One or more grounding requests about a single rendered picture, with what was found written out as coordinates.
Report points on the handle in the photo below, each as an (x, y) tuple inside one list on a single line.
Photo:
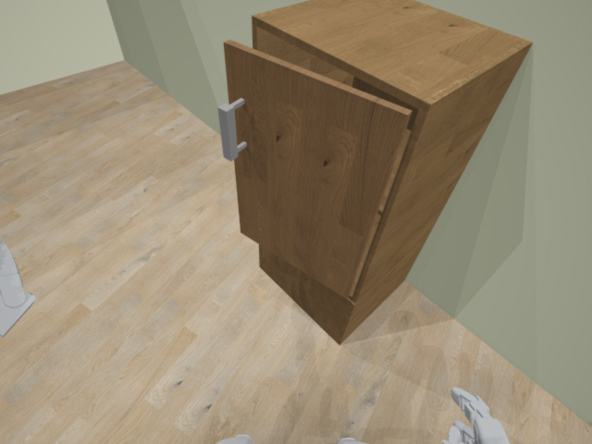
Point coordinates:
[(227, 123)]

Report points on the cupboard door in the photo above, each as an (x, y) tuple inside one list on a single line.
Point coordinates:
[(318, 160)]

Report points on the robot right hand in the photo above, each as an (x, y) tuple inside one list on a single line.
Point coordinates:
[(487, 430)]

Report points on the robot left hand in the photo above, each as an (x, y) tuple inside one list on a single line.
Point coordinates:
[(14, 301)]

